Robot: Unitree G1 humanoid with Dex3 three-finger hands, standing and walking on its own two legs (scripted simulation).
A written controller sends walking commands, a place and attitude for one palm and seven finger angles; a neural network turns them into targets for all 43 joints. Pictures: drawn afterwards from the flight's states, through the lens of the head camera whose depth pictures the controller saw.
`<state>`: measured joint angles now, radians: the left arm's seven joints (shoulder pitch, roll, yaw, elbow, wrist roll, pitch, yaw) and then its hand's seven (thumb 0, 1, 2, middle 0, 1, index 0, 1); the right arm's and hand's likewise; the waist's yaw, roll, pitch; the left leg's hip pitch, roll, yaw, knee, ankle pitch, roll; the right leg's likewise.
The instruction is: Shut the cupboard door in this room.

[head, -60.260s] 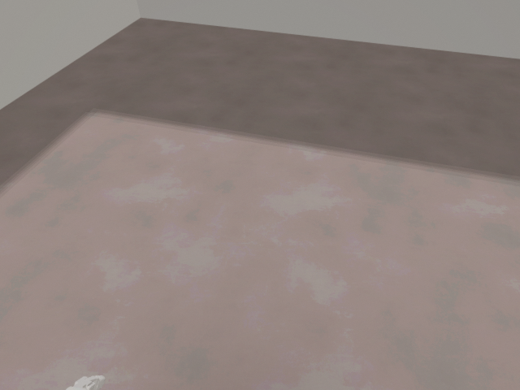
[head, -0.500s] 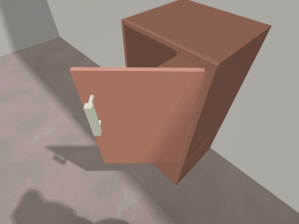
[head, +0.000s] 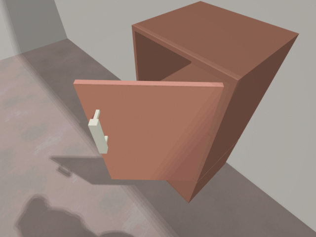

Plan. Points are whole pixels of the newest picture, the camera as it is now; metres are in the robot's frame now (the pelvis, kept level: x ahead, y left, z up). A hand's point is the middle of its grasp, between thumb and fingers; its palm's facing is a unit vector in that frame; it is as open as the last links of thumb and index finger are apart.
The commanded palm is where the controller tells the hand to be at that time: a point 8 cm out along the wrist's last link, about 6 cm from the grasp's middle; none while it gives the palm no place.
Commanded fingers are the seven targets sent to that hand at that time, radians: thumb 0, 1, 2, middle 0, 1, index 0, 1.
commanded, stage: come to a stop and stand still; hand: left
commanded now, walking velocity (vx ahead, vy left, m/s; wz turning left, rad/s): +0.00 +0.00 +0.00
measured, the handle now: (100, 132) +0.41 +0.21 -0.01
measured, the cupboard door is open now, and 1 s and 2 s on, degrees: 46 46 46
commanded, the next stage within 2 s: look again from close up in 0.58 s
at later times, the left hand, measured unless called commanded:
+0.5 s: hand out of the picture +0.01 +0.16 -0.18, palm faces +0.03 -0.98 -0.19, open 7.3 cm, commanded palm none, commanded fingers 0.00 0.90 0.90 -0.20 -0.30 -0.20 -0.30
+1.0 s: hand out of the picture +0.00 +0.14 -0.18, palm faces +0.04 -0.99 -0.16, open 7.3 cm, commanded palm none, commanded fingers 0.00 0.90 0.90 -0.20 -0.30 -0.20 -0.30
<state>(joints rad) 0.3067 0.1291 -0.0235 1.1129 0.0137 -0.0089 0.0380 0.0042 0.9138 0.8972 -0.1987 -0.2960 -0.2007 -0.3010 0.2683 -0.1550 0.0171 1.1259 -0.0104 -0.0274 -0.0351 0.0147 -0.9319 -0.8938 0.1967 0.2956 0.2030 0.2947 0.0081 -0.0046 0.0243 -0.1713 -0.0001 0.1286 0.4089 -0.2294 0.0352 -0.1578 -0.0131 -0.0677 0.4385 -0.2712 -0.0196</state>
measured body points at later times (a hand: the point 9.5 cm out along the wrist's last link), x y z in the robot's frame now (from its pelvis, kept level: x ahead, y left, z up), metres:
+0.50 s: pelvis +0.02 -0.01 +0.00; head +0.03 -0.01 +0.45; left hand +0.01 +0.21 -0.16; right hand +0.02 -0.22 -0.16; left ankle +0.00 +0.09 -0.74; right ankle -0.02 -0.10 -0.74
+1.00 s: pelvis +0.02 -0.01 +0.00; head +0.04 -0.01 +0.45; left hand +0.00 +0.19 -0.16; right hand +0.01 -0.22 -0.16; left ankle +0.00 +0.09 -0.74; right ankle -0.02 -0.10 -0.74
